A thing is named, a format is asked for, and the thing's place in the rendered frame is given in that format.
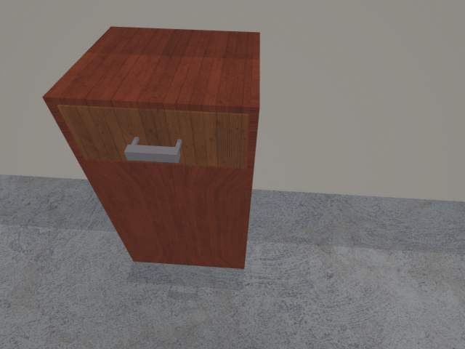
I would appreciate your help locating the handle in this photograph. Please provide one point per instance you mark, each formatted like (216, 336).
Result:
(135, 152)

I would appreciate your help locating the drawer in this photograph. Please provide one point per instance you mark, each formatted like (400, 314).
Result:
(208, 138)

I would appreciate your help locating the cabinet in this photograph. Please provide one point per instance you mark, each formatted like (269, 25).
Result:
(170, 213)

